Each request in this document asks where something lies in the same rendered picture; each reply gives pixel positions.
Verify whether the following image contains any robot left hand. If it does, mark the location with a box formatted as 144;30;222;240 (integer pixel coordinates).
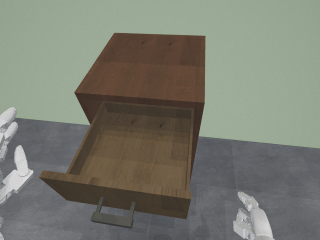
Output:
0;107;34;206

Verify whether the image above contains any handle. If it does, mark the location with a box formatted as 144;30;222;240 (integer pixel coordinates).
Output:
90;197;136;229

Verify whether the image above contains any robot right hand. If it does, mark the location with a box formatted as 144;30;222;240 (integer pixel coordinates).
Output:
233;191;273;240

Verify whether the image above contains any cabinet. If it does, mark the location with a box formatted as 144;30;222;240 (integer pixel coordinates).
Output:
74;33;206;181

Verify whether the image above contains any drawer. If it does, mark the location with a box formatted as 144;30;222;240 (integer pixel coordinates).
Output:
39;101;194;219

